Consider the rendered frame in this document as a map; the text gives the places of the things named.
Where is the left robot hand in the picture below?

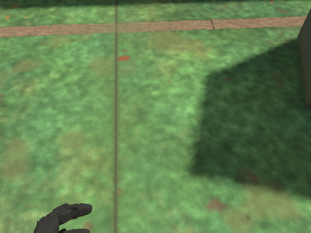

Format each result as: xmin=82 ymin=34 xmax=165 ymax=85
xmin=34 ymin=203 xmax=92 ymax=233

